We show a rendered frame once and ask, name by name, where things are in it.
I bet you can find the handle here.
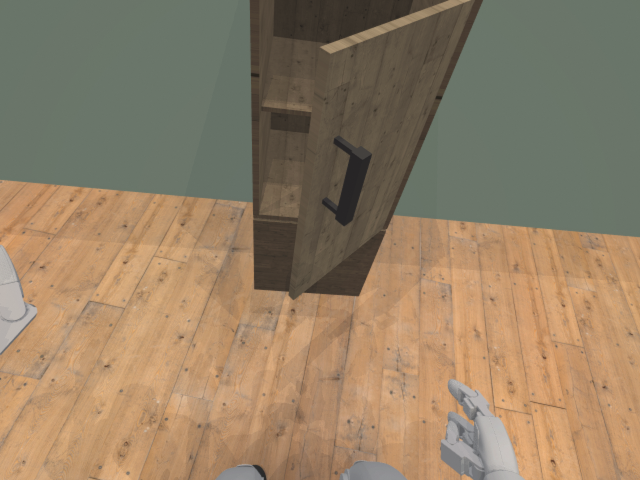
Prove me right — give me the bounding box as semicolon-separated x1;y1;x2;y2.
322;136;372;226

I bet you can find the cupboard door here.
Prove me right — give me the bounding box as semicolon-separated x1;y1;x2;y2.
289;0;475;300

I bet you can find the robot left hand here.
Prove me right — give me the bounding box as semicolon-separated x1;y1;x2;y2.
0;245;37;355

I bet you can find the left robot shin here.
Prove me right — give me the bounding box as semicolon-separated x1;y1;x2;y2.
236;464;261;476

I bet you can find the robot right hand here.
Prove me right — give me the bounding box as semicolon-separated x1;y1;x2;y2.
441;379;519;480

